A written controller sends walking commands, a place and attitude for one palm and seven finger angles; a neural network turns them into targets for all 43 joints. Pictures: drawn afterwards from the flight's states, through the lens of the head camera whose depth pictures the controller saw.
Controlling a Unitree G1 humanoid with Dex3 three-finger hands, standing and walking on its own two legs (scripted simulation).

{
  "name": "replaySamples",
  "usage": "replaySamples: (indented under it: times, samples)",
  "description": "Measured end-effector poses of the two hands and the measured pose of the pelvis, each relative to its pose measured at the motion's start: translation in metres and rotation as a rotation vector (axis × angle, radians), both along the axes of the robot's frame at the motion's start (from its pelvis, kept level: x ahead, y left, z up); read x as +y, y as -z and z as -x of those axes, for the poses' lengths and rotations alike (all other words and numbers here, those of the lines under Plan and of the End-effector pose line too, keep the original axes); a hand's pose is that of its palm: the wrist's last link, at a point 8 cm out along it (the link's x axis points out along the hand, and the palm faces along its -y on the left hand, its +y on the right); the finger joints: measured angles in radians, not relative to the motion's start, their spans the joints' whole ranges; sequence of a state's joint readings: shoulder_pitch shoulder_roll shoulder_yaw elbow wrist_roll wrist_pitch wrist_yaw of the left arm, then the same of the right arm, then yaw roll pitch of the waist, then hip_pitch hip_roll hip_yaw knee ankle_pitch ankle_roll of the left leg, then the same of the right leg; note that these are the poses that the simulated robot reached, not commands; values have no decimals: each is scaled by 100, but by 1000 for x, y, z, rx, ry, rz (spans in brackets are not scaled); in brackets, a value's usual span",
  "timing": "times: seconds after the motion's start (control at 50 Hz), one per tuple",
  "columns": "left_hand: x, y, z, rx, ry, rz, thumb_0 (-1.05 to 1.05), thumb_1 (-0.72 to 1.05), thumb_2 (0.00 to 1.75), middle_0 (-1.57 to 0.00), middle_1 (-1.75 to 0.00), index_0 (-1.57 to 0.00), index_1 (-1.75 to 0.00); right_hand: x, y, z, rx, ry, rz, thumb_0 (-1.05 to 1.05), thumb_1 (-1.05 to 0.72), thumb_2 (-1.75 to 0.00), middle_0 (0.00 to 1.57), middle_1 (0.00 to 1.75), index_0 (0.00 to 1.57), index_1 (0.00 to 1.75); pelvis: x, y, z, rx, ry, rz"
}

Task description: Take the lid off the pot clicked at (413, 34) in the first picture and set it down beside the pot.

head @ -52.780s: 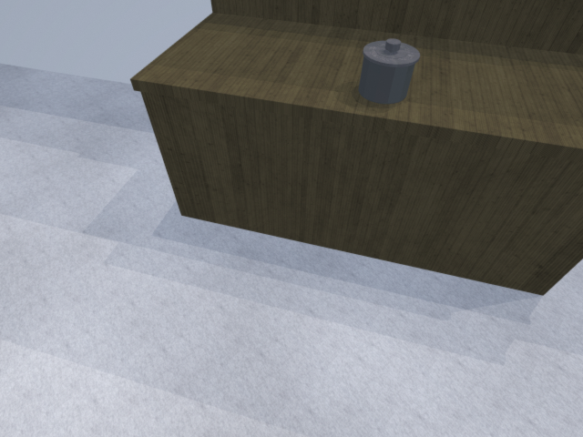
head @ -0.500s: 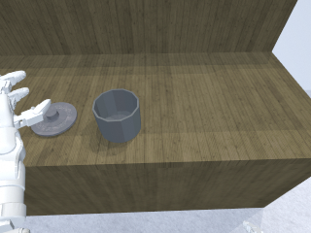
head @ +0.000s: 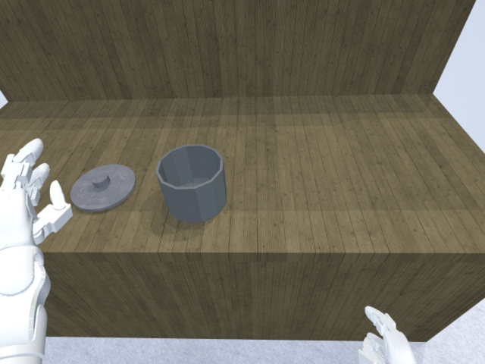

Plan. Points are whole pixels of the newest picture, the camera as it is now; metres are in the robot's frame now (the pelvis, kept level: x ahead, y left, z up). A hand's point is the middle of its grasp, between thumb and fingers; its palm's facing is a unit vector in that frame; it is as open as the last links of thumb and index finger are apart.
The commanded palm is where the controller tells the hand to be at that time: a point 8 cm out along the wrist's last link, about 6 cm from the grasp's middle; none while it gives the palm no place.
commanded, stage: draw the hand back to the body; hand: left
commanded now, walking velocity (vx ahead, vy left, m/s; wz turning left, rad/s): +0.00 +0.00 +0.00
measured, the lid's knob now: (100, 179) +0.53 +0.43 -0.05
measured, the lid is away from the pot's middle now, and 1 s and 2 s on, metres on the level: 0.26 0.26 0.26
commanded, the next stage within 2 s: step back with the hand held close in 0.72 s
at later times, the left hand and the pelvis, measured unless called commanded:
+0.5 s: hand (56, 264) +0.19 +0.26 +0.15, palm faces +0.41 -0.84 -0.36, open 7.4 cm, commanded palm +0.13 +0.29 +0.17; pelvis -0.01 +0.01 +0.00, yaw +0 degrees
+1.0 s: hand (45, 268) +0.18 +0.27 +0.16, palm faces +0.38 -0.83 -0.41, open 7.4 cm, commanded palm +0.12 +0.29 +0.17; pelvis -0.02 +0.02 +0.00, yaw -2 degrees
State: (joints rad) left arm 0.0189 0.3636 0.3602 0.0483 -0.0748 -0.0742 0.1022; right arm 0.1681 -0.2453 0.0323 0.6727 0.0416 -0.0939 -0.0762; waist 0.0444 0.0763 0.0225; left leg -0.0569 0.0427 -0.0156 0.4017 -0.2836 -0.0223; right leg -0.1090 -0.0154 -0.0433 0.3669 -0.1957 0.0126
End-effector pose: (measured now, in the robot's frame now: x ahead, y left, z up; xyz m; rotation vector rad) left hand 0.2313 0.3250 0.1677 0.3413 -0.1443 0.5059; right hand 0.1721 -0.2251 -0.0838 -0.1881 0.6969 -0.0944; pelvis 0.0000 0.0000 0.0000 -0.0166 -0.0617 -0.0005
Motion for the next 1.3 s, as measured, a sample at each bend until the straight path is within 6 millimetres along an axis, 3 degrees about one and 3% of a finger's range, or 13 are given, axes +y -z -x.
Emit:
replaySamples:
  times: [0.6,0.88,0.96,1.08,1.16,1.3]
  samples:
    - [-36,1,97,39,107,-81,1,89,90,-21,-30,-21,-30,20,-14,0,-99,-31,0,1,-90,-90,21,30,20,30,10,1,9,-21,7,3]
    - [-31,-5,99,19,104,-111,2,89,90,-21,-30,-21,-30,31,-15,-5,-105,-53,-2,1,-90,-90,21,30,20,30,13,2,9,-15,11,7]
    - [-20,-10,92,-8,117,-159,1,89,90,-21,-30,-21,-30,26,-15,3,-59,-31,15,1,-90,-90,21,30,20,30,15,2,14,16,26,8]
    - [-26,7,87,56,228,-150,1,89,90,-20,-30,-20,-30,14,-16,26,-4,46,59,1,-90,-90,21,30,20,30,27,4,22,47,36,-2]
    - [-25,11,95,82,288,-177,1,89,90,-21,-30,-21,-30,11,-16,43,16,93,74,1,-90,-90,21,30,20,30,33,6,29,51,34,-8]
    - [-14,-1,120,14,256,-237,2,88,90,-21,-30,-21,-30,23,-10,63,4,88,55,1,-90,-90,20,30,20,30,35,13,45,40,25,-18]
